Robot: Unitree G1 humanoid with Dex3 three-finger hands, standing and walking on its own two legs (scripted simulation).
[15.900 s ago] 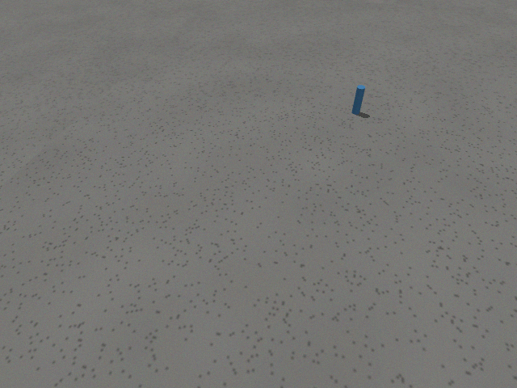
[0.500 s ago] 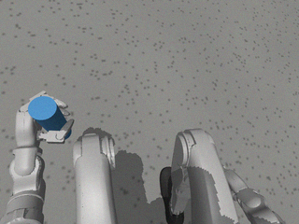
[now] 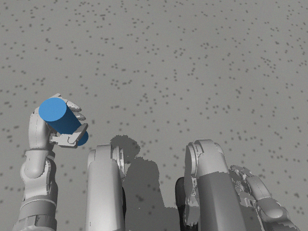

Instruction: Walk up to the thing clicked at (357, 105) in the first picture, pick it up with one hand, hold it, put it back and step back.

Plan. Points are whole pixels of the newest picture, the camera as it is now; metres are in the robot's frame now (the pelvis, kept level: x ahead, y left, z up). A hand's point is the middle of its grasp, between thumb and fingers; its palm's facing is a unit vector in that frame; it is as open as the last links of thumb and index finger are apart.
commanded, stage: settle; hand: left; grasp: from the side
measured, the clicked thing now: (68, 125) +0.36 +0.23 -0.05
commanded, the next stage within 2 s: lift in 0.50 s
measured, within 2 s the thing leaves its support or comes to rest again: neither
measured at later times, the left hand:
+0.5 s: hand (66, 119) +0.37 +0.22 -0.01, palm faces +0.04 -1.00 -0.08, open 7.3 cm
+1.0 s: hand (57, 113) +0.36 +0.22 +0.05, palm faces +0.02 -1.00 -0.07, open 7.3 cm
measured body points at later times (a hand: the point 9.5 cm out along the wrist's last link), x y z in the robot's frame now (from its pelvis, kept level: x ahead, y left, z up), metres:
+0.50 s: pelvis +0.00 +0.00 +0.02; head +0.18 +0.04 +0.43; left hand +0.36 +0.28 +0.00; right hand +0.18 -0.25 -0.11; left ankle +0.08 +0.13 -0.32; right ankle +0.10 -0.12 -0.32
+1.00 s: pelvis +0.00 +0.00 +0.06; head +0.18 +0.03 +0.47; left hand +0.36 +0.27 +0.06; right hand +0.19 -0.25 -0.07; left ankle +0.08 +0.13 -0.32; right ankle +0.10 -0.12 -0.32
